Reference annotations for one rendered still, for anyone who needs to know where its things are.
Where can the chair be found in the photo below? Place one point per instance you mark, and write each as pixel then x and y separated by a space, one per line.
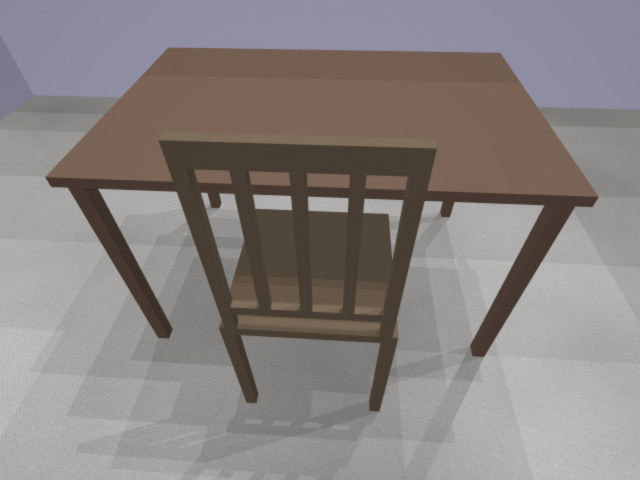
pixel 305 274

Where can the table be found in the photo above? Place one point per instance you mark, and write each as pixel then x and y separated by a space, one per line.
pixel 493 143

